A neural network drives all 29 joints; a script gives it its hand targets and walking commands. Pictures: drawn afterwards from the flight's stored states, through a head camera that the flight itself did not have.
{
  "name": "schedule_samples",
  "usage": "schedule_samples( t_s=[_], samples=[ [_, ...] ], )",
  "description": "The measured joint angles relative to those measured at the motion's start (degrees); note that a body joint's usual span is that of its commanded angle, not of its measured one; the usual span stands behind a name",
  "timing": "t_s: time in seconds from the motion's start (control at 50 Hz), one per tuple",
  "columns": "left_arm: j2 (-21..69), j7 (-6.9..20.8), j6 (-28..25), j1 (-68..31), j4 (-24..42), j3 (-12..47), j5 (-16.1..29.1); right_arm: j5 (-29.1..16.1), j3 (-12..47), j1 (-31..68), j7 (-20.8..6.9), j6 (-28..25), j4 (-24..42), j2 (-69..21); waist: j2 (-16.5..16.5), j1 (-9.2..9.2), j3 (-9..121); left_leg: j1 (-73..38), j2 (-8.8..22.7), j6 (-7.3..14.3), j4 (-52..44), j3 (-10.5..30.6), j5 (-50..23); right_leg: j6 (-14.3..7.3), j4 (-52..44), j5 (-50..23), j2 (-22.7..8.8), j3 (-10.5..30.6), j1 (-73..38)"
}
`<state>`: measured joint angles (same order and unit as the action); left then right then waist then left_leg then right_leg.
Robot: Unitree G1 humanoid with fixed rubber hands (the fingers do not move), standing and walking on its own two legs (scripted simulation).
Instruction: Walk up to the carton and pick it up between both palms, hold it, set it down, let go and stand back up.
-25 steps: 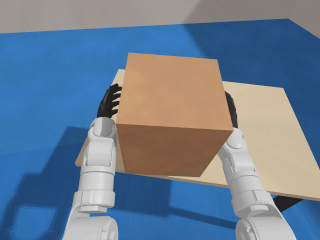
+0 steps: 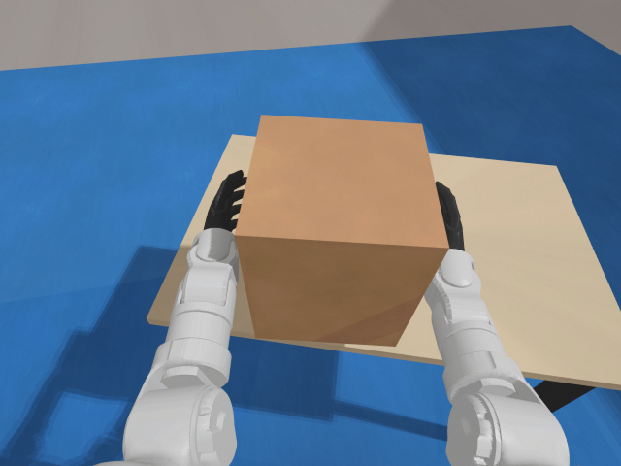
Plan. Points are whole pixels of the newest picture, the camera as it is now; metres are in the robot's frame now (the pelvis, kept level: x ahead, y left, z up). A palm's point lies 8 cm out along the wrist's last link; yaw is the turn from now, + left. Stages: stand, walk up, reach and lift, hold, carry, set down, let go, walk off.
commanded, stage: set down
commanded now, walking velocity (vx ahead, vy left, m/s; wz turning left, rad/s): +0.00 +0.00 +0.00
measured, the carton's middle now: (332, 238) +0.39 -0.04 +0.07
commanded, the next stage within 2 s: none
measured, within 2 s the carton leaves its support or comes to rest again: rests again in 1.70 s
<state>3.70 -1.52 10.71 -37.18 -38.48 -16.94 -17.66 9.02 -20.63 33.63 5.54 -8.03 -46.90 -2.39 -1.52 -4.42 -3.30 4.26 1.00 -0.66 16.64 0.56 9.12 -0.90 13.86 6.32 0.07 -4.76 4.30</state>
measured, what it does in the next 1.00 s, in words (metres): stands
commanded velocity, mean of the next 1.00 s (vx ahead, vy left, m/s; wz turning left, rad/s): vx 0.00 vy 0.00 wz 0.00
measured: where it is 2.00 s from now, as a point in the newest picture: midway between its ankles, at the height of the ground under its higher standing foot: outside the picture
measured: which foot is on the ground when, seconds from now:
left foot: down 0.00-1.00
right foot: down 0.00-1.00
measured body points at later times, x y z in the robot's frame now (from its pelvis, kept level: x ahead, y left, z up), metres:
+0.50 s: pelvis +0.01 +0.00 +0.00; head +0.03 +0.01 +0.45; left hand +0.43 +0.09 +0.07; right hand +0.38 -0.21 +0.06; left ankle +0.00 +0.12 -0.75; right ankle +0.02 -0.11 -0.75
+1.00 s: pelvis +0.01 +0.00 +0.00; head +0.05 +0.00 +0.45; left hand +0.43 +0.08 +0.05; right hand +0.38 -0.22 +0.04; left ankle +0.00 +0.12 -0.75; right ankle +0.02 -0.11 -0.75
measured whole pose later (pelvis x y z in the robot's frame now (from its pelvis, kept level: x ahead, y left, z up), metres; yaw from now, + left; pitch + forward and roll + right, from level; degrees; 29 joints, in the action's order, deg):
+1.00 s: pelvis +0.01 +0.00 +0.00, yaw -1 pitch +5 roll +0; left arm 3.7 -3.3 -1.2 -42.9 -55.5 -23.0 -18.9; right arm 20.5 -33.9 37.5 1.2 -12.0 -52.1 -3.8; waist 0.7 -5.9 -0.3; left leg 12.4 1.1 -0.5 16.9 -1.5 9.0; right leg -0.8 15.6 6.5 -0.2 -3.9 13.7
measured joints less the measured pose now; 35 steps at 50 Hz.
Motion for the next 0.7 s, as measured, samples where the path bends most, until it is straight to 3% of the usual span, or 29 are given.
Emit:
schedule_samples(
  t_s=[0.36, 0.7],
  samples=[
    [-0.4, -1.0, -4.9, 0.0, -4.6, 0.2, 1.1, 1.9, -1.7, -0.2, -0.4, -2.7, -1.7, -0.2, 1.2, -1.01, 1.3, 3.0, 0.2, 0.0, 0.8, -0.4, 0.9, 0.1, 0.1, 0.4, 0.1, 0.0, 2.8],
    [0.3, -1.6, -8.2, -2.9, -11.2, -3.3, -0.3, 7.0, -8.1, 2.2, -3.1, -3.3, -4.4, -0.6, 1.4, -1.26, 2.1, 5.0, 0.1, 0.2, 0.6, -1.5, 0.5, 0.2, 1.0, 0.2, -0.1, 0.7, 5.6]
  ],
)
